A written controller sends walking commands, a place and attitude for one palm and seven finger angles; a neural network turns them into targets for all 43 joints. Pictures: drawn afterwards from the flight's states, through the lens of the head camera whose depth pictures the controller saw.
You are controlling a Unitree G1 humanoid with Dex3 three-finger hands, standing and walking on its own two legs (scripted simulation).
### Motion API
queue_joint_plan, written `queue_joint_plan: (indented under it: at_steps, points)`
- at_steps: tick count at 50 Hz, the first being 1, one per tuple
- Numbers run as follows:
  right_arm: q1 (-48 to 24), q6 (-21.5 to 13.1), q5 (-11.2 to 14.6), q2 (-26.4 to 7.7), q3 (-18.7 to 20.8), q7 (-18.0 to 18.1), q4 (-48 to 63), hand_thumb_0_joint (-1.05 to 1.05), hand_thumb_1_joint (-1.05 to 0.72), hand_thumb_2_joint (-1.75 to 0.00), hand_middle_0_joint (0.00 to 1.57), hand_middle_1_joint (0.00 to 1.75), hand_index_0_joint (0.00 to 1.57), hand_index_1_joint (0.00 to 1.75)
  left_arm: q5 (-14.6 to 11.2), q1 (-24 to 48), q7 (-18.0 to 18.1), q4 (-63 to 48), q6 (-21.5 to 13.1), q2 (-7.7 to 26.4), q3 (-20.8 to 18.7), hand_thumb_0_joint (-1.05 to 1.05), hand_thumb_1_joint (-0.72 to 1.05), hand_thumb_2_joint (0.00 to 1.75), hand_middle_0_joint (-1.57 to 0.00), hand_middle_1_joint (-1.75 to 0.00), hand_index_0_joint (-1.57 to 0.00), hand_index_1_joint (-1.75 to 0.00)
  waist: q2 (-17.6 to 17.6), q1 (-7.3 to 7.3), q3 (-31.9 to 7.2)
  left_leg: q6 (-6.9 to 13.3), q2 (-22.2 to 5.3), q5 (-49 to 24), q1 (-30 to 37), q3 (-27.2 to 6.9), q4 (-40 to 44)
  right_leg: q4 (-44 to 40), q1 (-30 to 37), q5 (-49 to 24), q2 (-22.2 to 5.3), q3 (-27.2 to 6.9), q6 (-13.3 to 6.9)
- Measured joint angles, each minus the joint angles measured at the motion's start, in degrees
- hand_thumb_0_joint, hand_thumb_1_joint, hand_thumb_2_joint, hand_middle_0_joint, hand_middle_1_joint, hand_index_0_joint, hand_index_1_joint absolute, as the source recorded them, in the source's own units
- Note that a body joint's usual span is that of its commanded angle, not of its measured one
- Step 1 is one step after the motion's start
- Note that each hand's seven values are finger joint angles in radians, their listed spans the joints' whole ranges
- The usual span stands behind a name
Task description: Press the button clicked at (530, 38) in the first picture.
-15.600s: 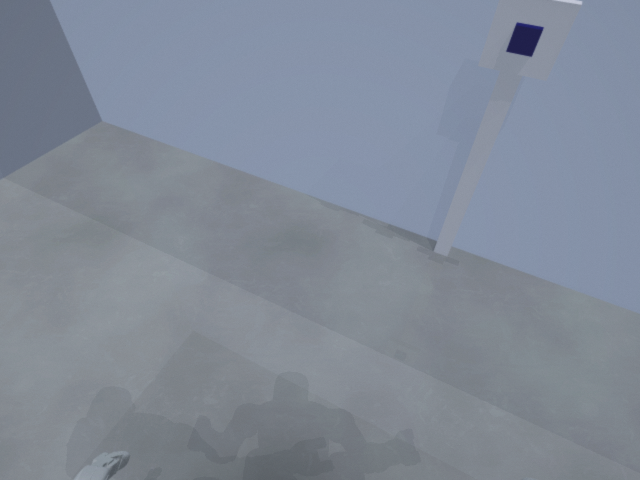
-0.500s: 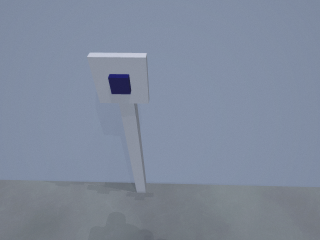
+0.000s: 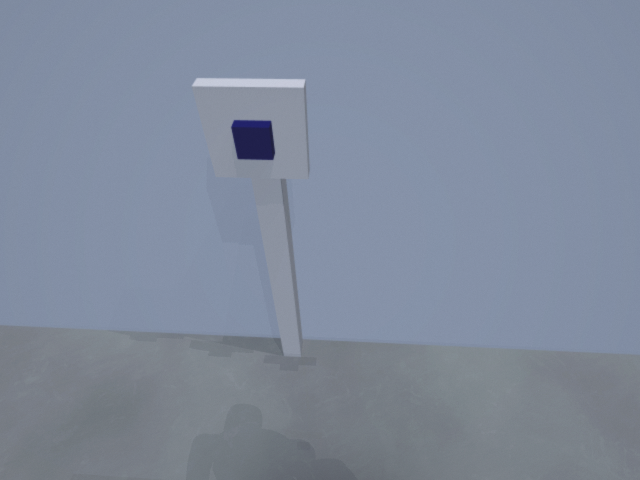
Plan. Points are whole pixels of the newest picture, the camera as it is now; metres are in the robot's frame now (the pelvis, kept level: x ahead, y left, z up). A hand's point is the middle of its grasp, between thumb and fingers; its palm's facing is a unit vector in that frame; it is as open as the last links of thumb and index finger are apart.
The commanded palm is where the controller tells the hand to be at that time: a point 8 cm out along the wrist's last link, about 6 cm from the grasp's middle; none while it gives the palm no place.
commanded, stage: come to a stop and stand still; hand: left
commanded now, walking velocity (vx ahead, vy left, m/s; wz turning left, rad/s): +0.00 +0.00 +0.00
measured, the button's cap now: (254, 139) +0.62 +0.15 +0.11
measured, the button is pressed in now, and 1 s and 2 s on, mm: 0 0 0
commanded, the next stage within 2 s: look again from close up in 1.54 s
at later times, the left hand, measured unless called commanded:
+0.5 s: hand out of the picture +0.02 +0.18 -0.18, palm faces +0.02 -0.98 -0.21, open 7.3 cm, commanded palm none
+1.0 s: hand out of the picture -0.10 +0.12 -0.17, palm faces +0.01 -0.99 -0.15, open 7.3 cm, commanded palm none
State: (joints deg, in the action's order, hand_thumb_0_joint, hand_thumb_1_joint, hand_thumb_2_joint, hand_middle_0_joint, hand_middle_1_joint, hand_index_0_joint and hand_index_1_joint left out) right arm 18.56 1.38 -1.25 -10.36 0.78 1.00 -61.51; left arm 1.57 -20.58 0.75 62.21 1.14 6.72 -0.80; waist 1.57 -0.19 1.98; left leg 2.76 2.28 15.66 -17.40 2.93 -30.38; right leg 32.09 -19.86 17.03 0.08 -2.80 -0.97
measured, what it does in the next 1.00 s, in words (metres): steps on the spot: left foot, then right foot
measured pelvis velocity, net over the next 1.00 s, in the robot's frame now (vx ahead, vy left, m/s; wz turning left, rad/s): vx -0.07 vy -0.03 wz -0.02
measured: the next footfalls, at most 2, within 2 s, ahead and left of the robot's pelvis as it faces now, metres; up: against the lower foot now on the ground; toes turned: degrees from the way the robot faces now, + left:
left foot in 0.36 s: +0.01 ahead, +0.09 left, +0.00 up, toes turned +0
right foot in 0.64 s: -0.04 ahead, -0.13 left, +0.00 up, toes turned +0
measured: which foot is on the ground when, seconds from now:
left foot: down 0.00-0.24, up 0.26-0.34, down 0.36-1.00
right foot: down 0.00-0.36, up 0.38-0.62, down 0.64-1.00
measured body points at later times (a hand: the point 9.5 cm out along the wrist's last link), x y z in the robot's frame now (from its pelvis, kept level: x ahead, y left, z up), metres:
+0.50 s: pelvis -0.06 +0.00 -0.01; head -0.08 +0.01 +0.44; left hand +0.02 +0.24 -0.16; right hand -0.14 -0.20 -0.17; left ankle -0.03 +0.09 -0.73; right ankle +0.01 -0.13 -0.68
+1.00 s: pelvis -0.07 -0.03 +0.00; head -0.07 -0.04 +0.45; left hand -0.10 +0.17 -0.15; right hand -0.07 -0.26 -0.16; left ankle -0.03 +0.09 -0.73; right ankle -0.08 -0.13 -0.73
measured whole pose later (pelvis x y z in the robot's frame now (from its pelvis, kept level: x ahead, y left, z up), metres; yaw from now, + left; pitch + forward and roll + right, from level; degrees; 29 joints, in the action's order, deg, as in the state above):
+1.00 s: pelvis -0.07 -0.03 +0.00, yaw -1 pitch -1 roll +0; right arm 16.7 -0.5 -0.5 -9.5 0.1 1.5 -61.6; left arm 1.0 -19.8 1.3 63.1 -0.5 6.2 0.6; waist 0.5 0.1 2.1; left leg 0.0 -0.3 10.6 -14.5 1.4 -26.2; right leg 28.3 -11.7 15.4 1.5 -0.7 -1.7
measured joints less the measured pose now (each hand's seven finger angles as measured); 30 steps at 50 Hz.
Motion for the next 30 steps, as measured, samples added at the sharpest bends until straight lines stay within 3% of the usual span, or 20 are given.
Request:
queue_joint_plan:
  at_steps: [11, 15, 17, 19, 20, 22, 25, 27, 30]
  points:
    - [-1.6, 0.4, -0.4, 1.5, 0.5, 0.0, 1.2, 0.00, -0.91, -0.90, 0.20, 0.29, 0.20, 0.30, 0.3, 1.4, -0.1, -1.6, 0.4, -1.0, -0.9, 0.00, 0.91, 0.90, -0.20, -0.30, -0.20, -0.30, -1.1, 0.07, -1.0, -0.5, 0.3, 3.6, -3.1, -1.0, -3.5, 3.0, -2.8, 2.7, 0.9, -0.8, -0.5]
    - [-1.2, 0.8, -0.6, 1.7, 1.3, 0.1, 2.4, 0.00, -0.91, -0.90, 0.20, 0.29, 0.20, 0.30, 0.5, 2.0, 0.6, -1.8, 1.5, -0.8, -1.8, 0.00, 0.91, 0.90, -0.20, -0.30, -0.20, -0.30, -1.6, -0.86, -1.4, -1.4, 0.3, 5.4, -5.9, -1.1, -14.9, 2.6, -3.7, -3.1, 0.1, 1.0, 0.1]
    - [0.5, 0.2, -0.3, 2.0, 1.5, 0.1, 3.0, 0.00, -0.91, -0.90, 0.20, 0.29, 0.20, 0.30, 0.5, 2.6, 1.2, -1.3, 2.4, -0.1, -2.4, 0.00, 0.90, 0.90, -0.20, -0.30, -0.20, -0.30, -2.5, -1.95, -2.6, -1.3, -0.3, 5.7, -2.9, -0.5, -17.9, 3.5, -4.9, -6.2, -0.5, 2.3, 1.0]
    - [2.8, -1.2, -0.4, 2.3, 1.4, 0.3, 3.4, 0.00, -0.91, -0.90, 0.20, 0.29, 0.20, 0.30, 0.5, 3.6, 2.0, -1.4, 3.0, 1.4, -2.7, 0.01, 0.92, 0.90, -0.20, -0.30, -0.20, -0.30, -3.2, -2.87, -3.6, 0.0, -0.6, 11.2, 1.3, -0.8, -11.4, 9.1, -9.0, -0.8, -0.3, 2.6, 0.8]
    - [3.6, -1.6, -0.5, 3.1, 1.1, 0.7, 3.0, 0.00, -0.91, -0.90, 0.20, 0.29, 0.20, 0.30, 0.4, 4.4, 2.1, -1.7, 3.0, 2.6, -2.9, 0.02, 0.93, 0.90, -0.20, -0.30, -0.20, -0.30, -4.9, -3.12, -3.1, 0.4, 0.1, 10.7, 0.8, 0.2, -11.7, 13.5, -10.9, 1.9, -0.4, 1.0, 0.5]
    - [5.6, -1.8, -0.5, 4.1, 0.1, 1.4, 1.9, 0.00, -0.91, -0.90, 0.20, 0.29, 0.20, 0.30, 0.3, 6.0, 1.9, -2.9, 2.3, 3.9, -3.2, 0.02, 0.93, 0.90, -0.20, -0.30, -0.20, -0.30, -6.2, -2.60, -2.0, 0.6, 0.8, 6.4, 1.4, 1.6, -10.3, 22.3, -12.9, 2.0, 0.1, -1.0, 0.2]
    - [8.4, -1.6, -0.4, 4.9, -1.1, 1.6, -0.8, 0.00, -0.92, -0.90, 0.20, 0.29, 0.20, 0.30, 0.2, 8.1, 1.1, -4.5, 1.2, 3.8, -3.0, 0.02, 0.93, 0.90, -0.19, -0.30, -0.20, -0.30, -4.4, -1.56, -2.0, 0.7, 0.8, 1.6, 2.4, 0.8, -5.2, 28.0, -12.0, -0.1, 0.0, -1.0, 0.2]
    - [9.1, -1.3, -0.5, 5.2, -1.5, 1.2, -1.9, 0.00, -0.91, -0.90, 0.20, 0.29, 0.20, 0.30, 0.0, 8.6, 0.7, -5.5, 0.4, 3.4, -2.5, 0.01, 0.93, 0.90, -0.19, -0.30, -0.19, -0.30, -2.8, -1.15, -2.2, 0.8, 0.7, -0.7, 2.5, -0.2, -1.9, 24.1, -8.3, 1.0, -0.7, 0.1, 0.1]
    - [8.4, -1.1, -0.5, 5.6, -1.6, 0.9, -2.0, 0.01, -0.91, -0.90, 0.20, 0.29, 0.20, 0.30, -0.4, 8.3, 0.5, -6.1, -0.5, 2.8, -1.9, 0.01, 0.92, 0.90, -0.19, -0.30, -0.19, -0.30, -1.6, -1.01, -2.2, 0.3, 0.3, -3.0, 1.7, -0.8, 0.9, 10.5, 0.1, 3.9, -1.3, 1.7, 0.0]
